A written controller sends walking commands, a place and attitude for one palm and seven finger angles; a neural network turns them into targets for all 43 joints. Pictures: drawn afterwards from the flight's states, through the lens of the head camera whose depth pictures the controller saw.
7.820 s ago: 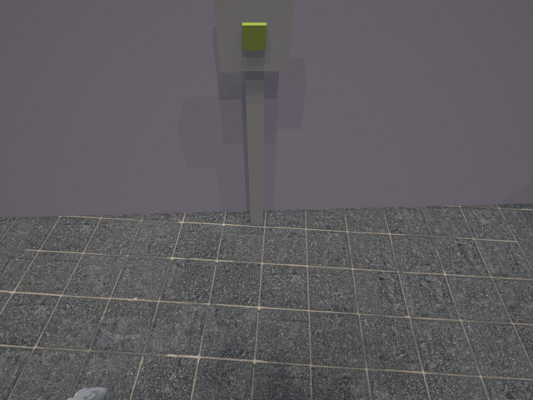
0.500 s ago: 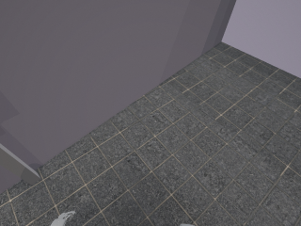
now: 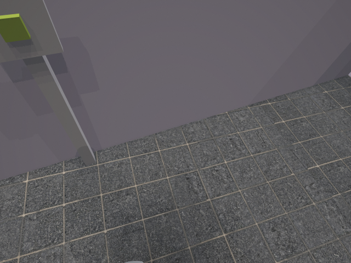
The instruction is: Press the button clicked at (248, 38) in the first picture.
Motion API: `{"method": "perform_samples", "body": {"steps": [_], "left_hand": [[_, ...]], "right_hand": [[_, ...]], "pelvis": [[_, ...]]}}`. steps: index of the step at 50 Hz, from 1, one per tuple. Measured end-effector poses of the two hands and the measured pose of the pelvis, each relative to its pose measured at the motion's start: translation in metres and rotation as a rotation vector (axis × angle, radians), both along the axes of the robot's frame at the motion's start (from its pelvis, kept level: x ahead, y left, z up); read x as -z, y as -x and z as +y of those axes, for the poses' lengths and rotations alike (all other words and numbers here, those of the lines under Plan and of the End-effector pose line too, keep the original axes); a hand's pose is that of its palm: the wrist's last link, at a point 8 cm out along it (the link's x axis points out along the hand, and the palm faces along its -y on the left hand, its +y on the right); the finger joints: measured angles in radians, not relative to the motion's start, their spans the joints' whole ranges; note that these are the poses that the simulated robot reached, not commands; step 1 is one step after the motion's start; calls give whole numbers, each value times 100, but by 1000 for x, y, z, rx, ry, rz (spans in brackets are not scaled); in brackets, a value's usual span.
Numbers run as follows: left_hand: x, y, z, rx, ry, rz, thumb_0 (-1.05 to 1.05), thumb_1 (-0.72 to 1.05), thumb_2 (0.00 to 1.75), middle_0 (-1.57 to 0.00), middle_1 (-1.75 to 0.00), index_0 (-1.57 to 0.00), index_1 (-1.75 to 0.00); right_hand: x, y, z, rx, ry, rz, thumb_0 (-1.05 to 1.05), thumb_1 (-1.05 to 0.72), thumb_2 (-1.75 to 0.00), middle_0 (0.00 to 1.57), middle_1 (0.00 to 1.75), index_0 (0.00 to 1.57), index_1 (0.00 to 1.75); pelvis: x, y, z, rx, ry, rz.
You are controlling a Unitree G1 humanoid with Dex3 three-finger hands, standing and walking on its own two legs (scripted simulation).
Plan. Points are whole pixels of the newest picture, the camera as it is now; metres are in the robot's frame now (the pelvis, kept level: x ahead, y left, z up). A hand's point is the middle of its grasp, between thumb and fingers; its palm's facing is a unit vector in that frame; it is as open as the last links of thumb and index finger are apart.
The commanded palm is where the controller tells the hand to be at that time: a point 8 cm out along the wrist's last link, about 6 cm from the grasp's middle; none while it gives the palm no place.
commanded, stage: turn to face it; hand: left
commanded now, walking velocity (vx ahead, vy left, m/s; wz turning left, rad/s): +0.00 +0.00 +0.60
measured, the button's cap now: (12, 27) +0.66 +0.51 +0.13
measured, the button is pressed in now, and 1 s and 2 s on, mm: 0 0 0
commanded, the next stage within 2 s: take the last steps up to it in 0.62 s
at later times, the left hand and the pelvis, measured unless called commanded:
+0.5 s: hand out of the picture +0.09 +0.21 -0.13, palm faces +0.23 -0.93 -0.27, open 7.4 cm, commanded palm none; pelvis +0.01 -0.02 +0.01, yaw +13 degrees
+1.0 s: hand out of the picture -0.12 +0.14 -0.16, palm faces +0.47 -0.86 -0.20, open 7.4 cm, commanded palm none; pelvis +0.00 -0.01 +0.01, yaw +22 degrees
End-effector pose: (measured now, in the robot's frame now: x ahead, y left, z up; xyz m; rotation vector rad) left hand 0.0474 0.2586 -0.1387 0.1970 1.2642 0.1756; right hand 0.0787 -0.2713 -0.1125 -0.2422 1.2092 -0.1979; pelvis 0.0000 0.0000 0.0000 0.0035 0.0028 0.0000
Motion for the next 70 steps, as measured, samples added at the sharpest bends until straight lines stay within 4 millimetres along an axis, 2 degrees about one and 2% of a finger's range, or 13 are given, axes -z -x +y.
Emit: {"method": "perform_samples", "body": {"steps": [5,13,19,27,34,40,44,49,53,56,61,65,70], "left_hand": [[-1,21,28,-76,-13,67,1,90,90,-20,-30,-20,-30],[-23,7,37,-134,-18,-46,1,91,90,-19,-30,-20,-30],[-33,-11,22,-153,-30,-118,1,91,90,-19,-30,-20,-30],[-42,-16,-20,-170,-71,-200,1,90,90,-20,-30,-20,-30],[-48,33,-50,-267,-66,-131,1,90,90,-20,-30,-21,-30],[-39,85,-65,-359,-34,-43,1,90,90,-20,-30,-21,-30],[-30,129,-72,-428,5,32,1,90,90,-20,-30,-21,-30],[-12,186,-77,-511,76,159,1,90,90,-20,-30,-21,-30],[-3,205,-74,-508,128,261,1,90,90,-20,-30,-20,-30],[-7,189,-63,-488,146,254,1,91,90,-19,-30,-20,-30],[-10,132,-39,-459,129,156,1,91,90,-19,-30,-20,-30],[-12,70,-20,-417,101,82,1,91,90,-19,-30,-20,-30],[-15,-27,-3,-326,57,-10,1,91,90,-19,-30,-20,-30]], "right_hand": [[-16,-27,25,-71,24,-64,1,-90,-90,20,30,20,30],[-22,-38,48,-145,-8,-43,1,-90,-90,20,30,20,30],[-10,-34,45,-161,-44,-13,1,-90,-90,20,30,20,30],[22,-28,13,-172,-98,40,1,-90,-90,20,30,20,30],[21,-32,-4,-227,-101,93,1,-90,-90,20,30,20,30],[15,-40,-1,-295,-81,126,1,-91,-90,19,30,20,30],[9,-54,18,-359,-72,112,1,-91,-90,19,30,19,30],[0,-78,58,-429,-64,22,1,-91,-90,19,30,19,30],[-3,-76,84,-415,-70,-33,1,-91,-90,19,30,20,30],[-7,-64,83,-368,-51,-14,0,-93,-90,20,30,20,30],[-3,-33,74,-320,-39,117,0,-93,-90,20,30,20,30],[4,-9,69,-264,-49,233,0,-92,-90,20,30,20,30],[13,6,60,-182,-77,362,1,-91,-90,20,30,20,30]], "pelvis": [[-8,0,13,-39,24,2],[-21,-3,17,-126,32,3],[-20,-5,6,-180,19,1],[-8,-7,-28,-244,-7,-8],[-17,-6,-43,-313,-32,-28],[-21,-3,-44,-356,-39,-27],[-22,-2,-36,-377,-29,-21],[-16,-2,-14,-389,3,-20],[-14,-7,2,-373,5,-37],[-20,-15,11,-375,8,-45],[-24,-35,20,-370,-1,-42],[-22,-58,22,-363,-10,-37],[-14,-98,16,-345,-18,-30]]}}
